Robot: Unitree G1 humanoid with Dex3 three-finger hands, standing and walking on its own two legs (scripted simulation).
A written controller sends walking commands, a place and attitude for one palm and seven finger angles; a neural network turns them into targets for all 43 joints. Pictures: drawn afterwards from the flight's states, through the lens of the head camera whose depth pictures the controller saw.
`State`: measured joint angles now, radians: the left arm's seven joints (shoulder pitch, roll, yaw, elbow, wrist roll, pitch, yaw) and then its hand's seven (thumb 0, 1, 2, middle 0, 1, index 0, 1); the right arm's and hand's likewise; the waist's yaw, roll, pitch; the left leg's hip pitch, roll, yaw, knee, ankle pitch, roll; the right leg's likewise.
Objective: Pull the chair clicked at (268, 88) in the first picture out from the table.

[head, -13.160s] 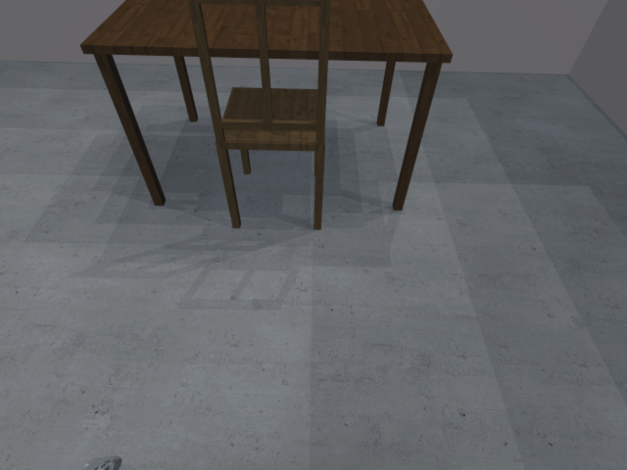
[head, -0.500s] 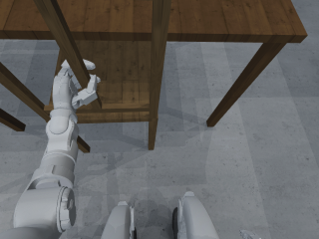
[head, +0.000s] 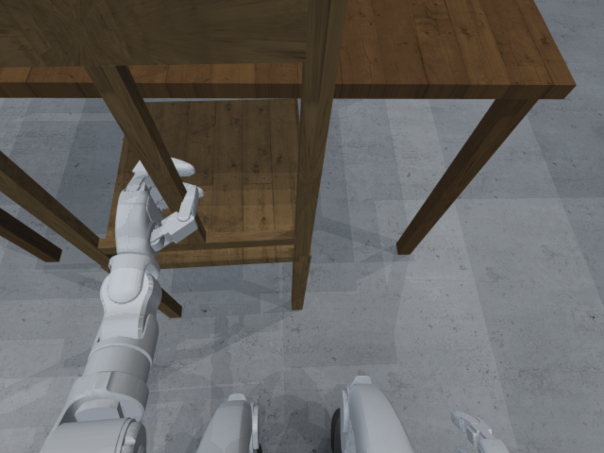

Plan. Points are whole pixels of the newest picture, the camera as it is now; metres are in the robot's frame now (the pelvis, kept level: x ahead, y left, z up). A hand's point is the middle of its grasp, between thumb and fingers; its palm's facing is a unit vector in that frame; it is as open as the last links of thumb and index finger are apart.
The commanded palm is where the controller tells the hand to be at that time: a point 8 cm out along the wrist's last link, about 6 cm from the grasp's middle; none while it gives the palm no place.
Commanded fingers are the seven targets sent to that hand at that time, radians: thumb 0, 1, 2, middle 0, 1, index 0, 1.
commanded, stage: hook a spindle and tug to test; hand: left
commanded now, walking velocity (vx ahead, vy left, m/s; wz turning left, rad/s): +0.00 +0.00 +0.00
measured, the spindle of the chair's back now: (167, 180) +0.44 +0.17 +0.05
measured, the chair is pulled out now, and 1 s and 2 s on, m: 0.05 0.15 0.19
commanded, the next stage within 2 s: step backward, pulling the chair out in 0.10 s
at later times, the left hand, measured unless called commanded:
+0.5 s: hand (197, 226) +0.39 +0.13 +0.03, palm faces +0.05 -0.99 -0.10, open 5.6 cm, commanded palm +0.37 +0.18 +0.03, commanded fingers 0.00 0.90 0.90 -0.50 -1.45 -0.50 -1.45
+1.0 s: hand (209, 279) +0.32 +0.11 +0.03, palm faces +0.00 -0.99 -0.14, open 5.5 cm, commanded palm +0.32 +0.16 +0.04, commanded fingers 0.00 0.90 0.90 -0.50 -1.45 -0.50 -1.45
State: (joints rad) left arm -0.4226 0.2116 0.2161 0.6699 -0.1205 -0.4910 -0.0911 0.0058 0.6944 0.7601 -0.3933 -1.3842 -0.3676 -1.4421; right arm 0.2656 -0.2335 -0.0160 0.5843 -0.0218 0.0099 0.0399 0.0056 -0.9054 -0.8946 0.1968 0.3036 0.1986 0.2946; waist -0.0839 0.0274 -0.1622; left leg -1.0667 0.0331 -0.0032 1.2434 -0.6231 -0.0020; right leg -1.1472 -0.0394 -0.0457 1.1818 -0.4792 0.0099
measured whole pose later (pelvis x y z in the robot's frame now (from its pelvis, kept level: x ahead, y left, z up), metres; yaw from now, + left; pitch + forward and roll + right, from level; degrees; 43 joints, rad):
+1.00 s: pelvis -0.05 +0.00 +0.09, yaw +0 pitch +7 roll +0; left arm -0.48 0.15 0.04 1.03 -0.07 -0.26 0.09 0.07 0.67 0.76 -0.30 -1.12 -0.50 -1.45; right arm 0.24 -0.22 0.01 0.70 0.06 0.05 -0.11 0.01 -0.90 -0.89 0.20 0.30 0.20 0.29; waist -0.07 0.02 0.06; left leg -0.49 0.02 0.04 0.66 -0.30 0.00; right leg -0.57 -0.04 -0.03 0.60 -0.17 0.01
